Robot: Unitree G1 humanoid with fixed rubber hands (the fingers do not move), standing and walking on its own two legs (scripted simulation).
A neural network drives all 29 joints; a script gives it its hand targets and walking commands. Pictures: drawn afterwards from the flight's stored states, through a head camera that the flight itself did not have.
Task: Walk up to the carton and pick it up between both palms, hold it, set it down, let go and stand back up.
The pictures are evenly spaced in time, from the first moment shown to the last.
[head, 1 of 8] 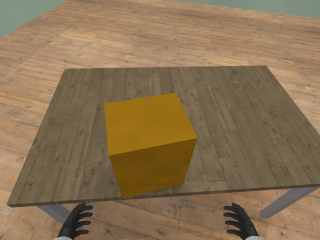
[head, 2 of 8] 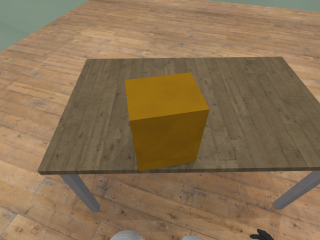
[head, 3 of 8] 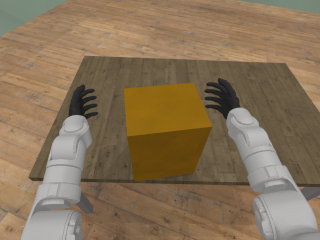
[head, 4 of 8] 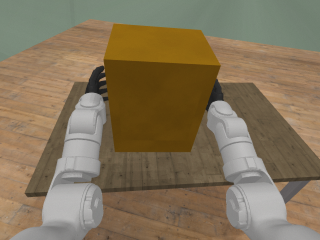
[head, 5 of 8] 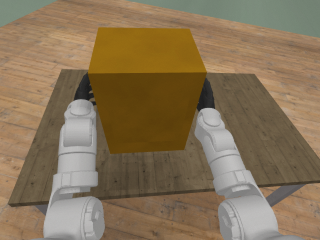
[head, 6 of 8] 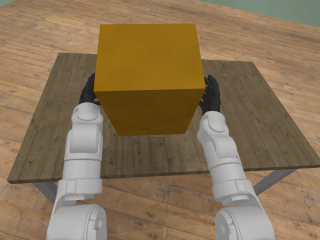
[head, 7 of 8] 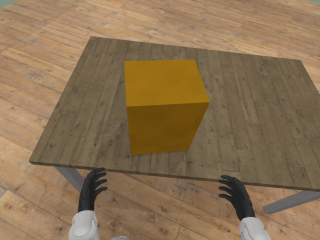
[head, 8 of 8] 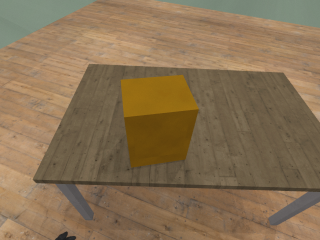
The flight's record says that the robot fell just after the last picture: no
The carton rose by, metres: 0.29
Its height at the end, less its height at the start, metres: +0.00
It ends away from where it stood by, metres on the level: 0.07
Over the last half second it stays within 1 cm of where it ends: yes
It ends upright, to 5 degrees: yes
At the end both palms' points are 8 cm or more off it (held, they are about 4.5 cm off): yes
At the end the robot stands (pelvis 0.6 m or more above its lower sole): yes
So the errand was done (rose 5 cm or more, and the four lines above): yes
